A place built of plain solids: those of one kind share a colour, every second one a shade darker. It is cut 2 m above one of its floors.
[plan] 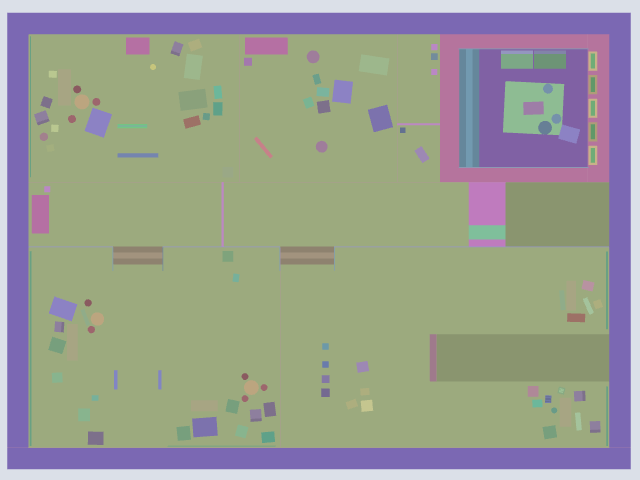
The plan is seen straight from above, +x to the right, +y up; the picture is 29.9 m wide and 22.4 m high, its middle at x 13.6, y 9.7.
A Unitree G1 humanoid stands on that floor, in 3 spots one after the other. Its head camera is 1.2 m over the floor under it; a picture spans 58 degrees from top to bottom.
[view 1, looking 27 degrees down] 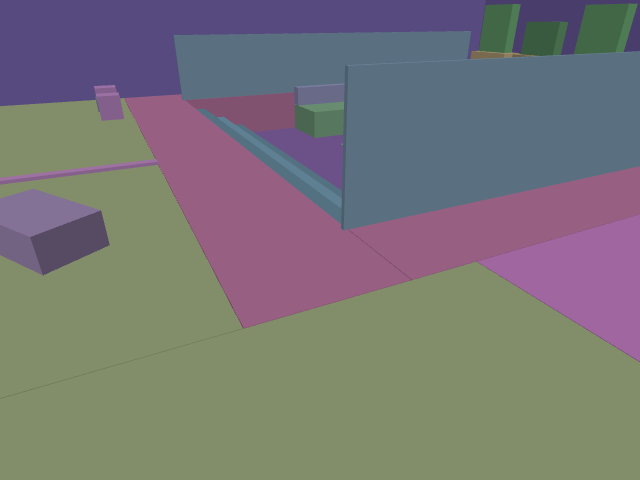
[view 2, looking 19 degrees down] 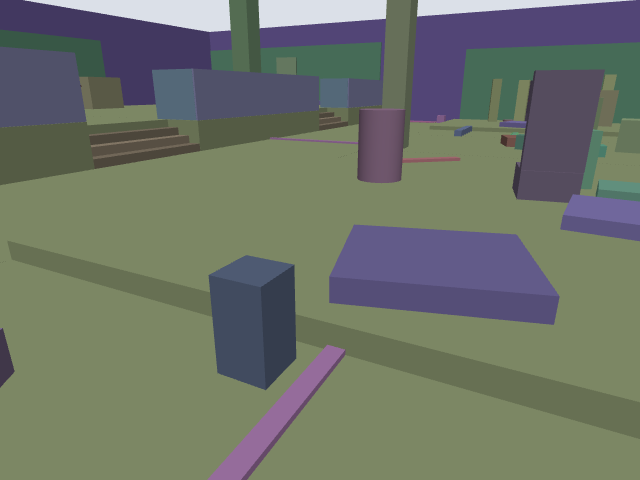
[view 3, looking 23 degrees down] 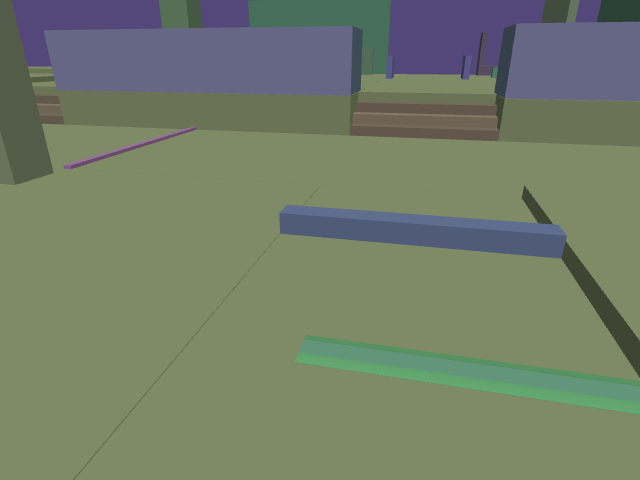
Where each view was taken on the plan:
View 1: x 18.84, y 10.90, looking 64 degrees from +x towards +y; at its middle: floor_rim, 2.64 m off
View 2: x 18.85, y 15.85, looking -153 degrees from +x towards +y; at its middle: floor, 3.23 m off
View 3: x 5.10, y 16.55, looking -77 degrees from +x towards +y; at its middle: floor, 3.07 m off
